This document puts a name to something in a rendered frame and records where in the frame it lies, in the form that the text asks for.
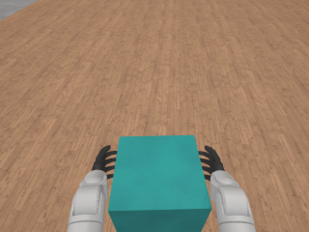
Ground robot right hand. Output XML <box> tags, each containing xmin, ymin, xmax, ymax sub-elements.
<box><xmin>198</xmin><ymin>145</ymin><xmax>225</xmax><ymax>181</ymax></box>

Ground right robot forearm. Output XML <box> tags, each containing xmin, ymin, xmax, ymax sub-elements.
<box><xmin>210</xmin><ymin>170</ymin><xmax>256</xmax><ymax>232</ymax></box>

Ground robot left hand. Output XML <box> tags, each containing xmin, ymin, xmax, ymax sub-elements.
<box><xmin>92</xmin><ymin>145</ymin><xmax>118</xmax><ymax>180</ymax></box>

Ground carton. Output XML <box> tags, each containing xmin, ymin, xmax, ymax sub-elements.
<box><xmin>108</xmin><ymin>134</ymin><xmax>212</xmax><ymax>232</ymax></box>

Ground left robot forearm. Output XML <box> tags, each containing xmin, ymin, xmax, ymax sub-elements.
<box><xmin>67</xmin><ymin>169</ymin><xmax>108</xmax><ymax>232</ymax></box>

